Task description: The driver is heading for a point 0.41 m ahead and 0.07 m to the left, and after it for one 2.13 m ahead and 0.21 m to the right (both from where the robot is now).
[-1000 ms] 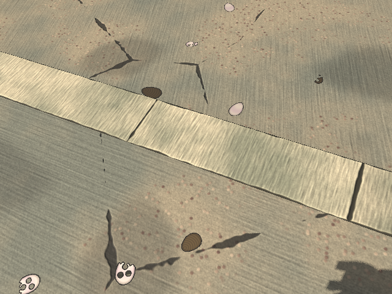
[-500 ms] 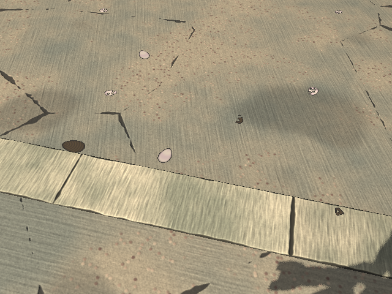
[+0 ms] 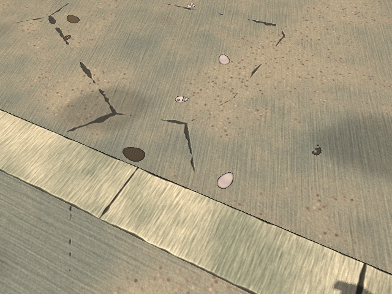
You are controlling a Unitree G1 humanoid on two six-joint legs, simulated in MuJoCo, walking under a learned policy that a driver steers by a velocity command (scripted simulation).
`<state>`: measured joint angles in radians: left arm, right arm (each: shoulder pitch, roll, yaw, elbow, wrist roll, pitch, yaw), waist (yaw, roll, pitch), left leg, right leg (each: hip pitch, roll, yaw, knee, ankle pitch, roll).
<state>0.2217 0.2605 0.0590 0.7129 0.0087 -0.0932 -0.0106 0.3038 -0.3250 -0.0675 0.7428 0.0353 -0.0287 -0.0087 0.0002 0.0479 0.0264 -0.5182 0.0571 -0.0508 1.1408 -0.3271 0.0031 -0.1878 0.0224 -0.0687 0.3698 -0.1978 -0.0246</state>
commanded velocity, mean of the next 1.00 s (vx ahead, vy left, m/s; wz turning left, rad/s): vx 0.26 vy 0.00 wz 0.01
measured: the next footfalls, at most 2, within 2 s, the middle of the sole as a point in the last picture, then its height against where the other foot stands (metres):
left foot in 0.30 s outside the picture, level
right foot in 0.86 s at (230, 293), level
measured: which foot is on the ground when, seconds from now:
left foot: up 0.00-0.28, down 0.30-0.88, up 0.90-1.00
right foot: down 0.00-0.30, up 0.32-0.84, down 0.86-1.00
